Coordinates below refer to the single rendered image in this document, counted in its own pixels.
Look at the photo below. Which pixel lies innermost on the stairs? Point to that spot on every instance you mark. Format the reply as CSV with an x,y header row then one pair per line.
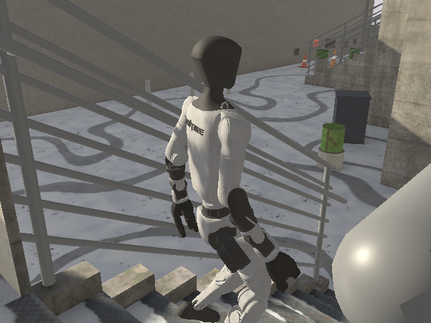
x,y
299,307

